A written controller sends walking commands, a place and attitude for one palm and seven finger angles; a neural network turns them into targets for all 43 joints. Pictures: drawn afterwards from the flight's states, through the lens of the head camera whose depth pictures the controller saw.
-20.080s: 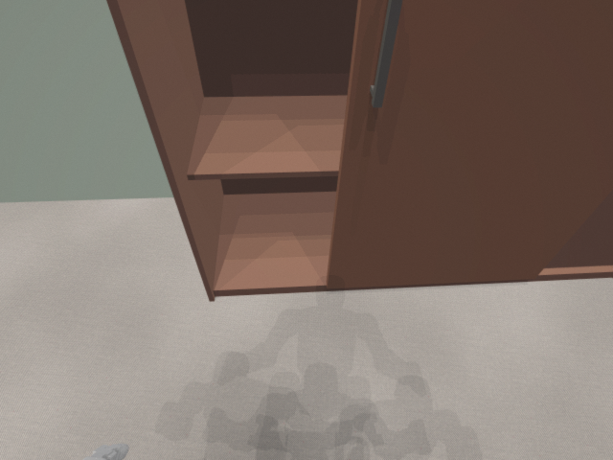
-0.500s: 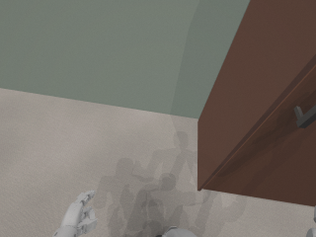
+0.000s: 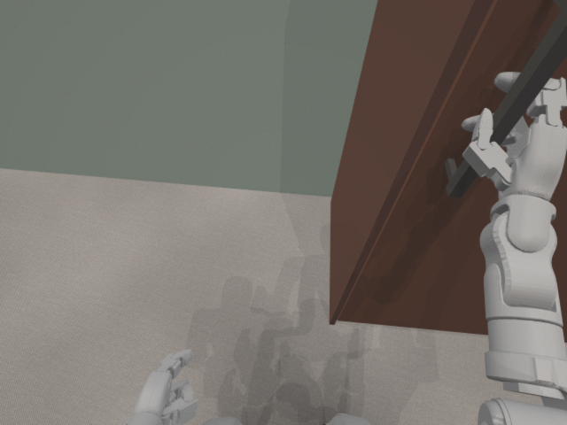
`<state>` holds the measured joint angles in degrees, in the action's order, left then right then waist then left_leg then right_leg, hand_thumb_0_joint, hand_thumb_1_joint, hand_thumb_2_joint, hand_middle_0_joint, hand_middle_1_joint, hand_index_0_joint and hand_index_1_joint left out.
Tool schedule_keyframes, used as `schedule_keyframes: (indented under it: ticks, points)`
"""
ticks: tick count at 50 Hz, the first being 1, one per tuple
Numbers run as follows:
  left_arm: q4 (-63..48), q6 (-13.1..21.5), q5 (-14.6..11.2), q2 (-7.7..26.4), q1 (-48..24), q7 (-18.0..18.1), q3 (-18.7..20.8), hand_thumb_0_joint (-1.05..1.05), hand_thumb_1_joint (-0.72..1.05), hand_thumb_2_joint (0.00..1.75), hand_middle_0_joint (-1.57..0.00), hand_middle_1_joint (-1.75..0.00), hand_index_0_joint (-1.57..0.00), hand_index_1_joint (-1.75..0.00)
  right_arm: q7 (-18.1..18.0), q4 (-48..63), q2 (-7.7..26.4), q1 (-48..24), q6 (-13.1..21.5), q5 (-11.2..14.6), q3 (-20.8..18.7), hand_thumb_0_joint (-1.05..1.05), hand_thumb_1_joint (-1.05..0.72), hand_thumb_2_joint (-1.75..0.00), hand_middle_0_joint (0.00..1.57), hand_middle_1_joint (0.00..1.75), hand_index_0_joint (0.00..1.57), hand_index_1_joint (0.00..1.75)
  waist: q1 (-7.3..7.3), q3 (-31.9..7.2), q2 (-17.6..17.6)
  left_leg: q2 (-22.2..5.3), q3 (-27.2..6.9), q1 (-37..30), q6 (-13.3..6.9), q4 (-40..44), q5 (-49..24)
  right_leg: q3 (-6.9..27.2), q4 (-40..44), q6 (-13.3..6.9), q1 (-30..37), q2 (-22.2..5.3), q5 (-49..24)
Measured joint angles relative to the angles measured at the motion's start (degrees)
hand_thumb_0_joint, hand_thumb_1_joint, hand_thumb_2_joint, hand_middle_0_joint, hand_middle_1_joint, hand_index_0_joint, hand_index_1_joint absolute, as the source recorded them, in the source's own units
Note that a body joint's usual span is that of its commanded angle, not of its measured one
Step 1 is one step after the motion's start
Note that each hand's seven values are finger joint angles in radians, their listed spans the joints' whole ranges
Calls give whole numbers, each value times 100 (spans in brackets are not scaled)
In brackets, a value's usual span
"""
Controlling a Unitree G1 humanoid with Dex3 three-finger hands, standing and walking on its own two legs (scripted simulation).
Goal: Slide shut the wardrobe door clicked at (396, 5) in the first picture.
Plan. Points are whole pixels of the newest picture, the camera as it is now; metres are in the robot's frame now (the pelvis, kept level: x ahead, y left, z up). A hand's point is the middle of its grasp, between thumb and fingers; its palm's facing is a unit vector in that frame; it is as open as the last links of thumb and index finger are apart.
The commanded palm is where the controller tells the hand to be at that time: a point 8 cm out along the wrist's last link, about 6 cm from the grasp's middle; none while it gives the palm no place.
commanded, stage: stop walking and hold the door there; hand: right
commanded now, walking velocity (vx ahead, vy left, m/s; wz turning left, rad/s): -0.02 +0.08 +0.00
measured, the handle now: (497, 110) +0.45 -0.23 +0.21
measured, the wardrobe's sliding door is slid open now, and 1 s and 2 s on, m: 0.00 0.00 0.00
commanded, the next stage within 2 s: loosen the grip on the handle in 0.40 s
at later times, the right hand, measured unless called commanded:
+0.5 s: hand (473, 145) +0.40 -0.19 +0.19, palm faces +0.29 +0.95 -0.08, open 6.4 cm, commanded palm +0.36 -0.24 +0.19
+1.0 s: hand (490, 142) +0.40 -0.21 +0.20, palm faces +0.30 +0.95 -0.08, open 14.1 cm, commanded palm +0.36 -0.25 +0.20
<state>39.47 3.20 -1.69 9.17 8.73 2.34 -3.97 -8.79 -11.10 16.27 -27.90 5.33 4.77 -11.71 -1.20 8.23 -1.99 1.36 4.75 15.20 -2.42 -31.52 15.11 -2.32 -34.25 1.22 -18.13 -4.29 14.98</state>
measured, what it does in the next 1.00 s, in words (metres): stands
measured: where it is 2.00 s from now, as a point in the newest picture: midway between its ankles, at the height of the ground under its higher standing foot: outside the picture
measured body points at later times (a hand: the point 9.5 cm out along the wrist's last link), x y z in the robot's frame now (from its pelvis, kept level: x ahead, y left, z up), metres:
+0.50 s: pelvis +0.02 -0.01 +0.01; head +0.03 +0.00 +0.46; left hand +0.18 +0.23 -0.09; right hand +0.38 -0.24 +0.20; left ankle +0.02 +0.10 -0.73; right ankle +0.03 -0.13 -0.73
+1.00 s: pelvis -0.01 +0.00 +0.00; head -0.01 -0.01 +0.45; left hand +0.08 +0.26 -0.10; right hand +0.38 -0.26 +0.20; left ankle +0.02 +0.10 -0.73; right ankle +0.04 -0.13 -0.73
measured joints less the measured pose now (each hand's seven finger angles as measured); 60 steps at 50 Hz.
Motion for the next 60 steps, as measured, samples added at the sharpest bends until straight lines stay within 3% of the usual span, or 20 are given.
schedule_keyframes:
  ticks: [8,15,25,27,28,29,31,33,37,39,44,50,60]
  points:
    - [-46,-146,48,133,39,131,59,1,90,90,-21,-30,-21,-30,24,-114,-134,227,15,34,347,-5,-76,-83,46,141,16,135,-76,-418,164,-176,-190,-86,218,208,-45,-201,415,-162,230,188,-113]
    - [-182,-153,24,277,-17,133,163,1,90,90,-21,-30,-21,-30,-70,-58,-196,337,-60,24,327,-4,-78,-83,46,141,14,135,-106,-477,58,-68,-195,-214,181,472,-162,-195,478,-112,274,90,-126]
    - [-133,-272,-12,427,112,254,220,1,90,90,-20,-30,-21,-30,-180,-131,-202,574,-165,73,282,-3,-80,-83,46,141,10,134,-21,-743,-38,-36,-168,-295,139,636,-196,-171,635,-60,344,69,-169]
    - [-39,-144,144,363,49,170,379,1,90,90,-21,-30,-21,-30,329,-569,89,119,-204,-264,75,-5,-73,-82,46,141,12,134,-68,-637,18,10,-198,-260,118,638,-240,-202,599,-74,312,21,-184]
    - [34,-32,153,323,62,134,471,1,90,90,-21,-30,-21,-30,545,-1011,237,-287,-263,-313,16,-6,-67,-80,46,141,15,136,-73,-670,108,-20,-174,-129,86,557,-240,-180,630,-29,220,49,-242]
    - [82,67,109,314,129,96,531,1,90,90,-21,-30,-21,-30,718,-1275,234,-528,-280,-290,-48,-5,-60,-78,50,141,19,138,-103,-734,190,-60,-138,-15,63,486,-233,-146,679,3,141,91,-317]
    - [112,182,59,381,225,21,531,1,90,90,-21,-30,-21,-30,842,-1481,94,-674,-361,57,-370,-3,-51,-74,53,141,27,141,-121,-808,250,-88,-121,53,41,438,-247,-130,755,7,123,122,-423]
    - [79,271,42,474,312,-35,523,1,90,90,-21,-30,-21,-30,679,-1571,5,-594,-258,164,-538,-2,-43,-70,53,141,32,142,-64,-874,221,-86,-108,79,38,392,-257,-118,718,-5,98,117,-442]
    - [-19,378,-26,577,470,-85,496,1,90,90,-21,-30,-21,-30,92,-1708,43,-489,-6,-104,-402,0,-20,-58,50,141,27,134,97,-943,217,-101,-88,239,29,168,-205,-95,550,-35,-44,122,-416]
    - [-9,429,-52,592,554,-54,483,1,90,90,-21,-30,-21,-30,-39,-1817,94,-499,126,-185,-361,0,-4,-50,48,140,24,131,143,-957,229,-98,-93,313,20,88,-191,-92,477,-60,-111,121,-392]
    - [153,500,-92,590,726,48,419,1,90,90,-20,-30,-21,-30,78,-2032,281,-518,451,-131,-246,0,28,-34,43,136,21,127,155,-935,251,-42,-149,400,18,25,-201,-2,335,-110,-210,151,-322]
    - [299,506,-81,551,768,134,372,1,90,90,-20,-30,-21,-30,272,-1982,453,-392,575,4,-335,0,47,-24,36,129,25,124,218,-903,202,21,-279,400,58,52,-201,20,243,-112,-216,172,-209]
    - [247,663,39,459,734,140,310,1,90,90,-21,-30,-21,-30,80,-756,-57,367,407,44,-164,-1,55,-20,34,124,25,117,60,-931,141,-118,-366,183,184,97,-17,-60,328,-182,23,315,-51]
